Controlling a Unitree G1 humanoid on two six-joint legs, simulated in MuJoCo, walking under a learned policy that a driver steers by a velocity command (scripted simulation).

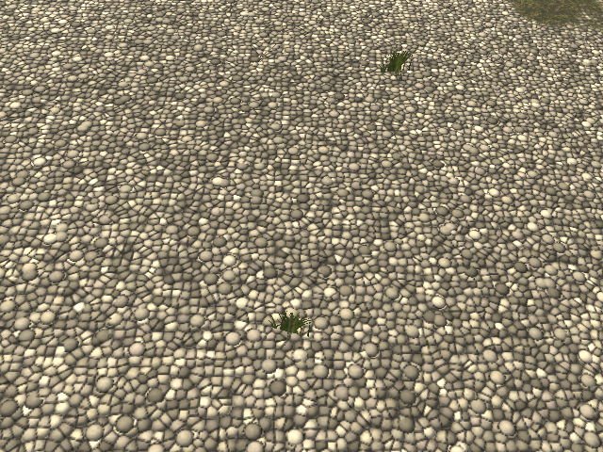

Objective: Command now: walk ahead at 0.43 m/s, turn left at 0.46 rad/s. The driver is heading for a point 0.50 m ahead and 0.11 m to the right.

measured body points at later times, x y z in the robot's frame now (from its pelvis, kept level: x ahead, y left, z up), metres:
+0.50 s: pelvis +0.29 -0.04 -0.01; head +0.33 -0.04 +0.44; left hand +0.39 +0.24 -0.13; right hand +0.44 -0.31 -0.09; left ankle +0.38 +0.12 -0.68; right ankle +0.31 -0.11 -0.75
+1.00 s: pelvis +0.47 +0.00 -0.02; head +0.49 +0.00 +0.43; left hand +0.61 +0.25 -0.15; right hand +0.57 -0.26 -0.13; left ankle +0.57 +0.08 -0.75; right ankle +0.44 -0.15 -0.75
